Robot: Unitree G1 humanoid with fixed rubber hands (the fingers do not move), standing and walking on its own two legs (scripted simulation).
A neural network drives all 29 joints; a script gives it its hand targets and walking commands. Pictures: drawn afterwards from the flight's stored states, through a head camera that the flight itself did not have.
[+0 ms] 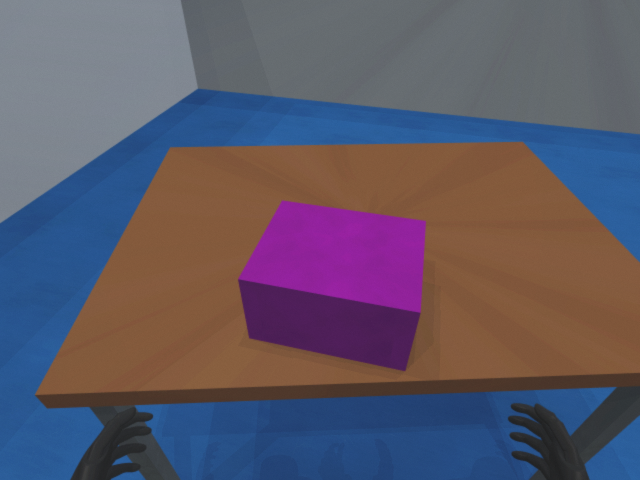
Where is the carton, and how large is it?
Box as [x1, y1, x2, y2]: [238, 200, 425, 370]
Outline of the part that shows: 282,200 238,278 249,337 404,370 420,312 425,221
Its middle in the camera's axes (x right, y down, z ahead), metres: +0.03 +0.06 +0.66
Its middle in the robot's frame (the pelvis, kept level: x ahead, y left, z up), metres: +0.46 -0.02 +0.00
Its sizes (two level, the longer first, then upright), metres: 0.258 0.206 0.141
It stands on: a table, 0.71 m high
